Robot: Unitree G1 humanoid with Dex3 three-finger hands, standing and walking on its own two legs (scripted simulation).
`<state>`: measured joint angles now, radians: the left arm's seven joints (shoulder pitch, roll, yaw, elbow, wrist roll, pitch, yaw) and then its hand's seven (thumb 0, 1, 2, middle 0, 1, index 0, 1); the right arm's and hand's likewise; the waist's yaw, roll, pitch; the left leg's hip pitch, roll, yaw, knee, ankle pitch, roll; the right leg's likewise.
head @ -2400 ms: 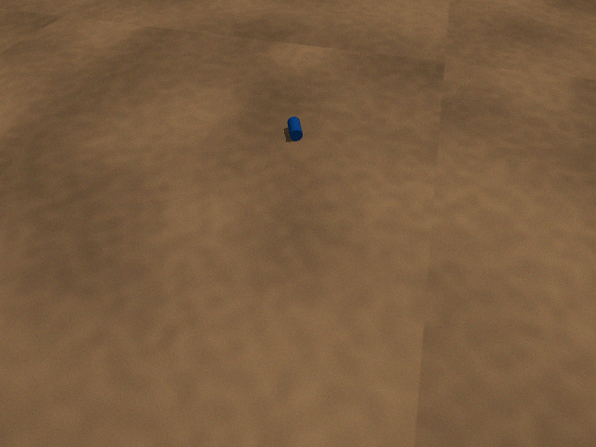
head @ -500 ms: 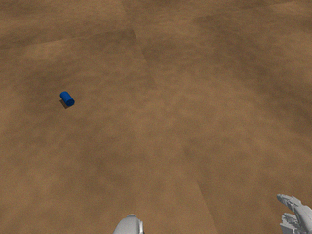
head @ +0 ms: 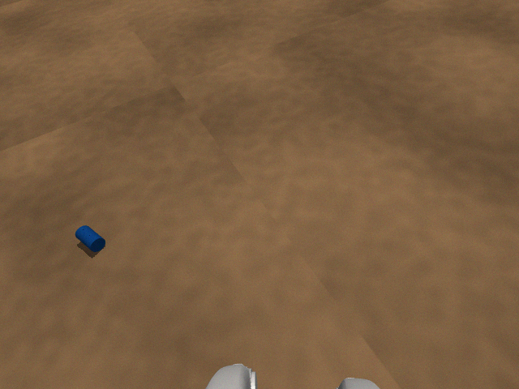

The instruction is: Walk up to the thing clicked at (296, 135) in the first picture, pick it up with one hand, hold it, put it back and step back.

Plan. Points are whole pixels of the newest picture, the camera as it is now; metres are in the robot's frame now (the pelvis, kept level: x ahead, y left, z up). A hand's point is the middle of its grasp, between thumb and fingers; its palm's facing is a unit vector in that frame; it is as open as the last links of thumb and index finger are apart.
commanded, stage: walk up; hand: left
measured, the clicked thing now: (90, 238) +0.89 +0.86 -0.71
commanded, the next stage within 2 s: none
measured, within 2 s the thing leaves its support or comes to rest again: neither
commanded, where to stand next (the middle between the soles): +0.38 +0.76 m, yaw -30 degrees
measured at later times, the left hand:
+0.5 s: hand (13, 339) +0.26 +0.50 -0.11, palm faces -0.23 -0.81 -0.55, open 7.4 cm
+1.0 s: hand out of the picture +0.38 +0.76 -0.14, palm faces -0.23 -0.72 -0.66, open 7.4 cm
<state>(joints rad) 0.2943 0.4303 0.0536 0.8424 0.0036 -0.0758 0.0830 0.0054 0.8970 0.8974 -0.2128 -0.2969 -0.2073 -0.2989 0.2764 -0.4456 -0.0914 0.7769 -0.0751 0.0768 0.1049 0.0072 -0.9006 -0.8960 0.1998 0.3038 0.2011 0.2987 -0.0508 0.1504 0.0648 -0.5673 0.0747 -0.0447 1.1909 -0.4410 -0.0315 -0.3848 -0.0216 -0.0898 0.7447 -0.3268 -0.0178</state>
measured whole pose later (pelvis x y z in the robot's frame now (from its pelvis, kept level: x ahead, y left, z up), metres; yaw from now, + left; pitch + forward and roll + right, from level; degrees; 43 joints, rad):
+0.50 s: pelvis +0.13 +0.21 +0.01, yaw -11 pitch -1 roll +0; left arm 0.29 0.44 0.05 0.92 -0.02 -0.07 0.09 0.01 0.90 0.90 -0.21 -0.30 -0.20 -0.30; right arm 0.30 -0.43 -0.09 0.74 -0.08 0.06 0.07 0.00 -0.90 -0.90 0.20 0.30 0.20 0.30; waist -0.10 0.06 0.10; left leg -0.29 0.03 0.18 0.73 -0.43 0.07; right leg -0.54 -0.01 -0.14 0.87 -0.30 -0.05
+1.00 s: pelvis +0.22 +0.43 -0.03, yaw -17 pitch -1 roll -2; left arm 0.29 0.53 0.09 0.92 0.02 -0.04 0.14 0.01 0.90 0.90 -0.21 -0.30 -0.21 -0.30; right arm 0.23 -0.48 -0.12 0.72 -0.07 0.06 0.08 0.00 -0.90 -0.90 0.20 0.30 0.20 0.30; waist -0.02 0.07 0.09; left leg -0.48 0.09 0.02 1.04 -0.53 -0.02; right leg -0.63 -0.06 0.15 1.19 -0.53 -0.05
